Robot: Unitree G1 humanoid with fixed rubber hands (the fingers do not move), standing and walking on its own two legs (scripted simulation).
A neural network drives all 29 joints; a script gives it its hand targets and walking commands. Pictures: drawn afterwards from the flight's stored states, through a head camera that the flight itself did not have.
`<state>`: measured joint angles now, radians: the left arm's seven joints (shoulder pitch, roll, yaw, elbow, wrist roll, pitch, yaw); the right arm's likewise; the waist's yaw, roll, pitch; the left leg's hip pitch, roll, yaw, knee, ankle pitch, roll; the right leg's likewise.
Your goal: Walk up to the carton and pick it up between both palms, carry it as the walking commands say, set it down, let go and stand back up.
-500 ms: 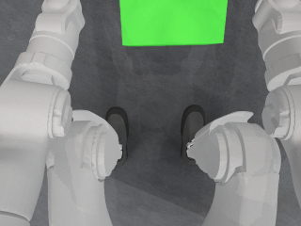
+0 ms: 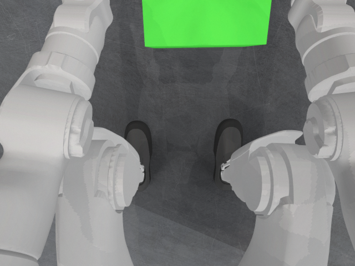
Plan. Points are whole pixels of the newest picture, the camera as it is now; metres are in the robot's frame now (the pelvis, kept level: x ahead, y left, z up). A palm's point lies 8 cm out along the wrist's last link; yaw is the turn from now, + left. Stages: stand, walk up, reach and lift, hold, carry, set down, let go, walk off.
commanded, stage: reach and lift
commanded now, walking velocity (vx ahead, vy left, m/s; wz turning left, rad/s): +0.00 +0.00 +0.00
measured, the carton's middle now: out of the picture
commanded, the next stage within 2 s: none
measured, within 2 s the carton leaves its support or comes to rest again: leaves its support in 0.92 s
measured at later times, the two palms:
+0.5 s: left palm out of the picture +0.55 +0.12 -0.20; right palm out of the picture +0.55 -0.19 -0.20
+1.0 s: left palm out of the picture +0.56 +0.13 -0.18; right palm out of the picture +0.55 -0.18 -0.18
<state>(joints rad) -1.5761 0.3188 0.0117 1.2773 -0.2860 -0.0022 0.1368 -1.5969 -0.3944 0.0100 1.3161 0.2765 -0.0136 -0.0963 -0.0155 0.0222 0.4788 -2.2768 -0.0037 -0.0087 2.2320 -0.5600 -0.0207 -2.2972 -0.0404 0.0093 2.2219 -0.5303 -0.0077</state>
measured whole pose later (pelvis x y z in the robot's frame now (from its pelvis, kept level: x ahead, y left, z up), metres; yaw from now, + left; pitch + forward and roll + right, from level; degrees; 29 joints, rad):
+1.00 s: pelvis +0.01 +0.00 -0.01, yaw +0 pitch +35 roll +0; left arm -1.50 0.27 0.15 1.14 -0.17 0.14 0.12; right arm -1.53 -0.37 -0.02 1.19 0.20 0.14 -0.06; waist -0.01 0.05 0.39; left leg -2.30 -0.03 -0.01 2.27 -0.59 -0.02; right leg -2.31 -0.03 0.02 2.26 -0.56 0.00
